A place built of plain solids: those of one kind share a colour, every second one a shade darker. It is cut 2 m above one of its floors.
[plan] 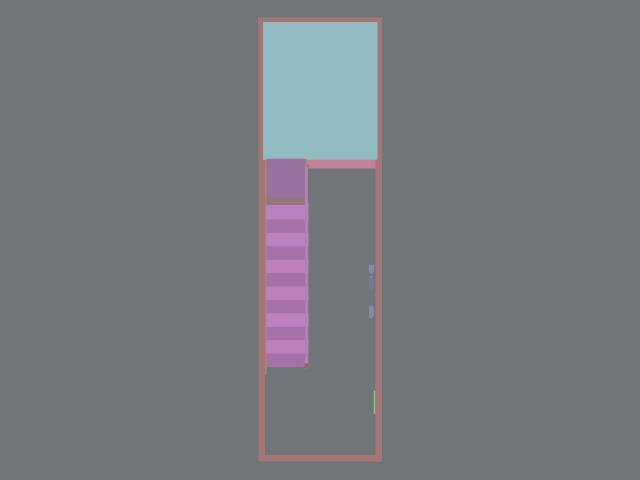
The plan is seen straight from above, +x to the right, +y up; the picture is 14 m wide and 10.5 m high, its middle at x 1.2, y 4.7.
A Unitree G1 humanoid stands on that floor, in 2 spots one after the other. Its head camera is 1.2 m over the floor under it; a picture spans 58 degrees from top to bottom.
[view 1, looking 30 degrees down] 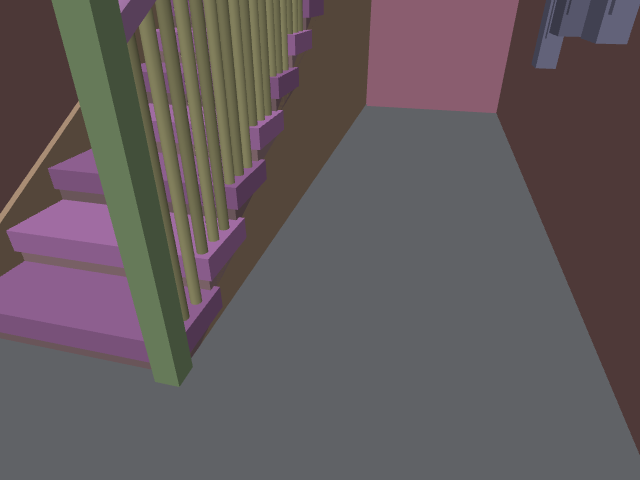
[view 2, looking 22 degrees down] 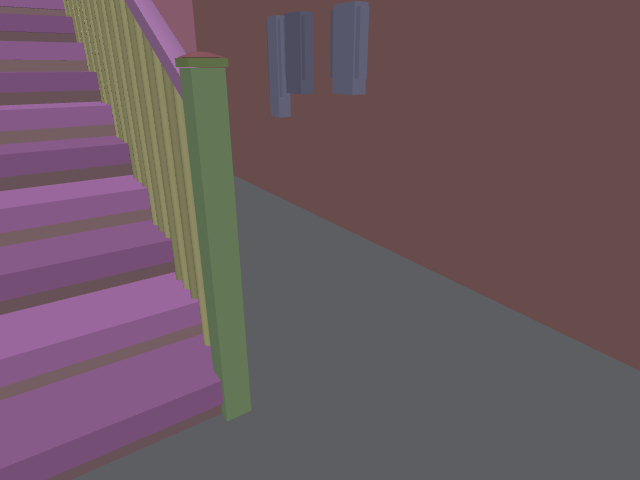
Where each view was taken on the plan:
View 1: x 1.68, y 1.00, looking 104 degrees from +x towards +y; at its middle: ground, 2.40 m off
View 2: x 0.46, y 0.71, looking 56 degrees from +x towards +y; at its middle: ground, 3.20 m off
